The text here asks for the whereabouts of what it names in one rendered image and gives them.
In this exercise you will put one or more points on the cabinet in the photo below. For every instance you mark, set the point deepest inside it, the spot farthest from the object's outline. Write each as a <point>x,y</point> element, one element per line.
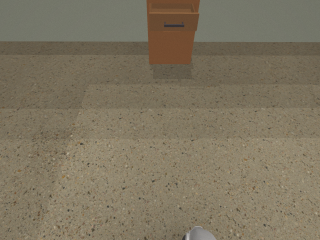
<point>170,48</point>

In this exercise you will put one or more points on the right robot shin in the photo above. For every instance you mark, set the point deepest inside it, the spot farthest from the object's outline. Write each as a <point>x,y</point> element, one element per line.
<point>197,227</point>

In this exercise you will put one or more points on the drawer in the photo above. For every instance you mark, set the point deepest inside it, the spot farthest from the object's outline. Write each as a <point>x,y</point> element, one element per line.
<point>173,13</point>

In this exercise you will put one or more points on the handle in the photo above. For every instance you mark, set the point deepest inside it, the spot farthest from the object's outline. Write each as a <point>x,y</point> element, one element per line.
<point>174,25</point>
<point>171,32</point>

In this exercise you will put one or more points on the right robot thigh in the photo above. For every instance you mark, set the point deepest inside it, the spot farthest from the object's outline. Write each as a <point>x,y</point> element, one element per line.
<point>199,234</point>

